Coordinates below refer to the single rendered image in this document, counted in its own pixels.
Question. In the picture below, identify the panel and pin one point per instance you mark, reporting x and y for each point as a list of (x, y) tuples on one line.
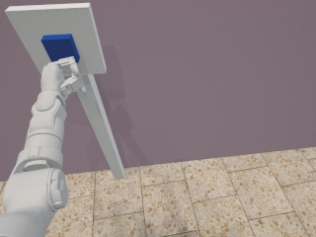
[(32, 22)]

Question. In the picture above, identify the robot left hand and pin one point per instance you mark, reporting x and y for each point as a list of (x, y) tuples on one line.
[(53, 79)]

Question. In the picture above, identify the robot left forearm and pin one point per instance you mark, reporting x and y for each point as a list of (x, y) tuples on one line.
[(44, 139)]

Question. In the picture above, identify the left robot upper arm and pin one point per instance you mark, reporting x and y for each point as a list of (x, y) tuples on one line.
[(32, 199)]

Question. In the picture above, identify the button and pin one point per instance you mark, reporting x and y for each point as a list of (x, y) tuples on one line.
[(60, 46)]

